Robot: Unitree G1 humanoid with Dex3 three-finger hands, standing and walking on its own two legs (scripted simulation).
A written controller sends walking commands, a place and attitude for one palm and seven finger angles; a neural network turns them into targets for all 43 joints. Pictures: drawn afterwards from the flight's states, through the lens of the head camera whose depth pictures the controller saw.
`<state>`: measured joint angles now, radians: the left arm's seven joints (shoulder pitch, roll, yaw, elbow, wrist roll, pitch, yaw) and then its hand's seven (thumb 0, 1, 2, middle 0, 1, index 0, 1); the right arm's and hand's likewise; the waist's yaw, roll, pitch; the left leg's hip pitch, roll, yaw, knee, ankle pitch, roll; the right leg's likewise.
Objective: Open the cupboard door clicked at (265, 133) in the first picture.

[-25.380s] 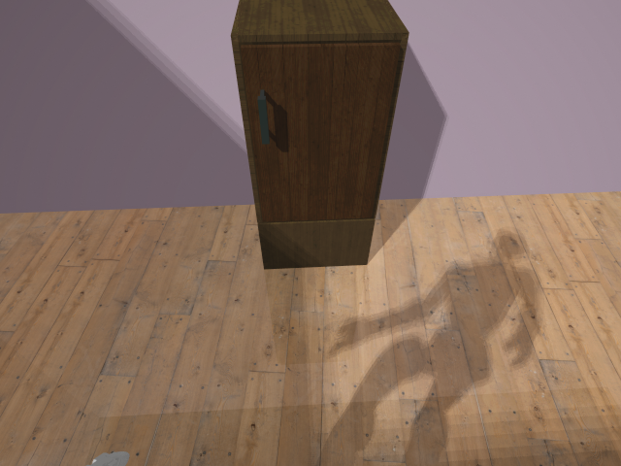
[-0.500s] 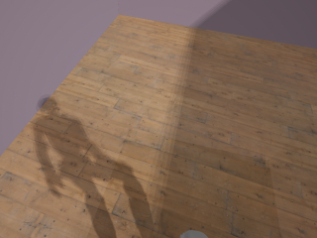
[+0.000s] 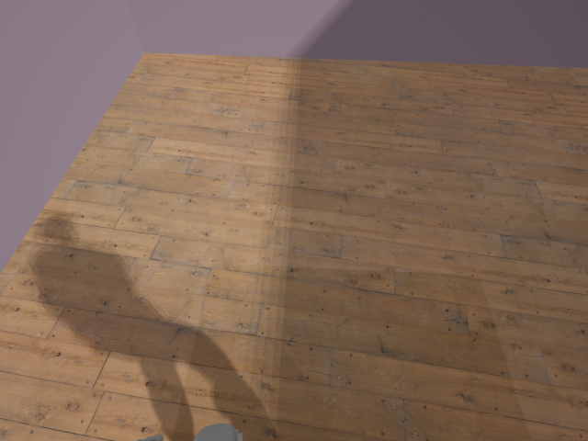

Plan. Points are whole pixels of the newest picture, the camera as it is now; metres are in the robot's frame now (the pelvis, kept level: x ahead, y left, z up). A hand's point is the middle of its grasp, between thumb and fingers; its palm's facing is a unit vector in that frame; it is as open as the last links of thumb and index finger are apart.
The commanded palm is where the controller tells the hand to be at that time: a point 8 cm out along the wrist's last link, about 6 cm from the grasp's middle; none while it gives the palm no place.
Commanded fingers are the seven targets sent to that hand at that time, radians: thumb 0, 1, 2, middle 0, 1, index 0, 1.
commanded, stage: turn to face it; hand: left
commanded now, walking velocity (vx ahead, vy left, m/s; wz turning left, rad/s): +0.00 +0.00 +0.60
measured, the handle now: out of the picture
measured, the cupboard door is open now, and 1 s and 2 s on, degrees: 45 45 45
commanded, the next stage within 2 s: none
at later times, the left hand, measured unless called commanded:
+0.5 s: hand (147, 431) +0.17 +0.24 -0.18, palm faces +0.27 -0.94 -0.20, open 7.4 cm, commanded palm none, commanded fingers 0.00 0.90 0.90 -0.20 -0.30 -0.20 -0.30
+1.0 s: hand out of the picture +0.12 +0.17 -0.18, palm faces +0.53 -0.82 -0.22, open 7.4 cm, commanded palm none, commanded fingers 0.00 0.90 0.90 -0.20 -0.30 -0.20 -0.30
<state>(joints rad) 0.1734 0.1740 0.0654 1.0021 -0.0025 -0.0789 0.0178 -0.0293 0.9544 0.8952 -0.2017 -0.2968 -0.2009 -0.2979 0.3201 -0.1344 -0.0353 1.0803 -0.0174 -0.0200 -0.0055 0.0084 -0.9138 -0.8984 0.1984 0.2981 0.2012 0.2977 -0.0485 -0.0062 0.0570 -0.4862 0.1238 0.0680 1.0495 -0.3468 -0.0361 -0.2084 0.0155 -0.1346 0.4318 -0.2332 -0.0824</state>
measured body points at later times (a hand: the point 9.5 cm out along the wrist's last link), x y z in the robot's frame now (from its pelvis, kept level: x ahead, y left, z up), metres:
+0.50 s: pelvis +0.13 +0.02 -0.01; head +0.18 +0.06 +0.44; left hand +0.15 +0.29 -0.16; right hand +0.26 -0.20 -0.15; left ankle +0.17 +0.12 -0.74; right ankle +0.15 -0.15 -0.67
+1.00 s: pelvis +0.18 -0.02 -0.01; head +0.23 +0.02 +0.43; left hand +0.09 +0.21 -0.16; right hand +0.42 -0.20 -0.14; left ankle +0.13 +0.08 -0.73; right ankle +0.20 -0.16 -0.74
